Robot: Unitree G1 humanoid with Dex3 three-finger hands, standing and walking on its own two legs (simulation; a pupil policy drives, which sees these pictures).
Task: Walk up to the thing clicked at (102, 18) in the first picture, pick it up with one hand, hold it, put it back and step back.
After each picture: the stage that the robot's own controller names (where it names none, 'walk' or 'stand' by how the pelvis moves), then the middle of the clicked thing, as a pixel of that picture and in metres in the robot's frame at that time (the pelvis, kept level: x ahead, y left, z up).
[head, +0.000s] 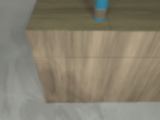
stand; out of the picture +0.83 -0.10 +0.14
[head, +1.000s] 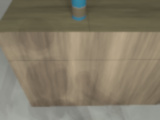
rise first; out of the picture +0.76 +0.04 +0.17
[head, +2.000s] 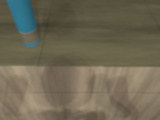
stand; (23, 14) +0.53 +0.23 +0.17
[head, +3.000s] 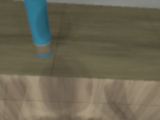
stand; (40, 28) +0.53 +0.17 +0.14
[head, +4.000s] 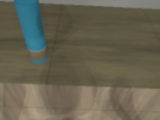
stand; (34, 33) +0.49 +0.18 +0.13
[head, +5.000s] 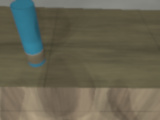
stand; (30, 37) +0.48 +0.19 +0.13
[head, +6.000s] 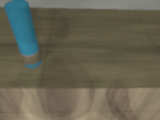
stand; (26, 38) +0.48 +0.21 +0.13
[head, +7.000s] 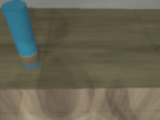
rise first; (24, 38) +0.47 +0.22 +0.13
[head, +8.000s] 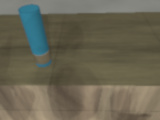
rise first; (37, 39) +0.50 +0.21 +0.14
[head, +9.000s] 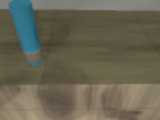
go down; (28, 36) +0.50 +0.20 +0.14
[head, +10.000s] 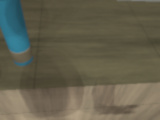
go down; (15, 32) +0.47 +0.20 +0.15
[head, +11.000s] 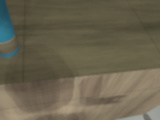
close in; out of the picture +0.47 +0.21 +0.17
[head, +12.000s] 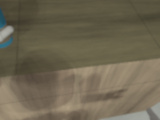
close; out of the picture +0.51 +0.23 +0.19
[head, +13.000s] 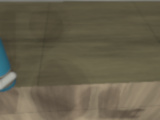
lift; out of the picture +0.35 +0.26 +0.18
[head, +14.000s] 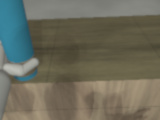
lift; (15, 36) +0.32 +0.18 +0.29
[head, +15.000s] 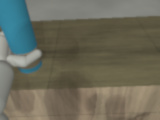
hold; (17, 28) +0.34 +0.17 +0.30
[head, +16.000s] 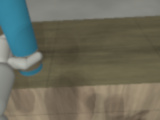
crouch; (19, 31) +0.34 +0.17 +0.30
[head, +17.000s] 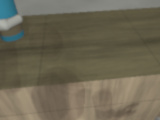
crouch; out of the picture +0.45 +0.21 +0.34
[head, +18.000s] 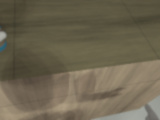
lower; out of the picture +0.50 +0.24 +0.17
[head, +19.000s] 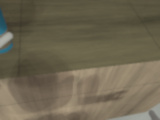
lower; out of the picture +0.49 +0.23 +0.19
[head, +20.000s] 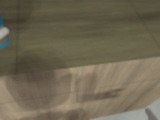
lower; out of the picture +0.51 +0.23 +0.19
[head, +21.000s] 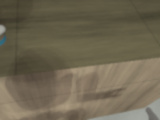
lower; out of the picture +0.51 +0.24 +0.19
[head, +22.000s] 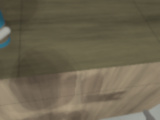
loosen; out of the picture +0.50 +0.24 +0.19
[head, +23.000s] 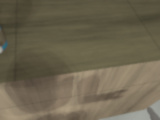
withdraw; out of the picture +0.49 +0.24 +0.18
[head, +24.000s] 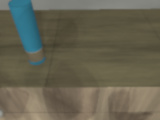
sink last; (29, 35) +0.49 +0.22 +0.15
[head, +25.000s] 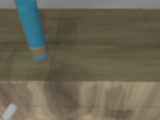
stand; (33, 32) +0.52 +0.23 +0.14
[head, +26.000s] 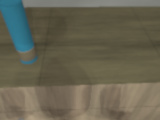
stand; (21, 34) +0.49 +0.24 +0.14
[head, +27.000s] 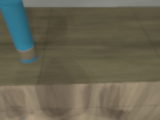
stand; (21, 33) +0.50 +0.24 +0.14
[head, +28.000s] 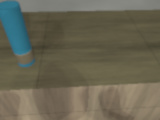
stand; (18, 37) +0.50 +0.23 +0.14
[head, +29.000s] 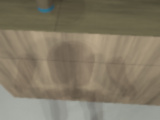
walk; out of the picture +0.68 +0.16 +0.17
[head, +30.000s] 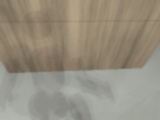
walk; out of the picture +0.99 +0.27 +0.16
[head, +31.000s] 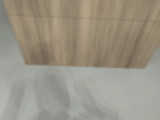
stand; out of the picture +1.22 +0.19 +0.15
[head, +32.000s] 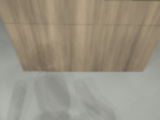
stand; out of the picture +1.20 +0.21 +0.13
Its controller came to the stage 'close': yes
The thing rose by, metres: 0.21
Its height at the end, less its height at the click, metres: +0.00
